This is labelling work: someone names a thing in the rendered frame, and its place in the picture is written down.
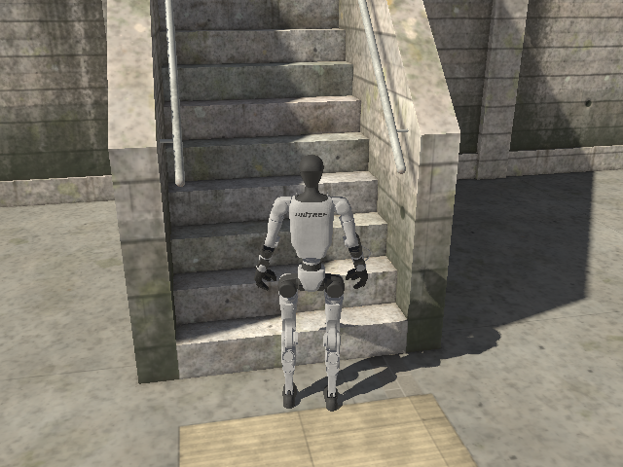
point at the stairs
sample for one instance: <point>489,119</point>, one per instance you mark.
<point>263,83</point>

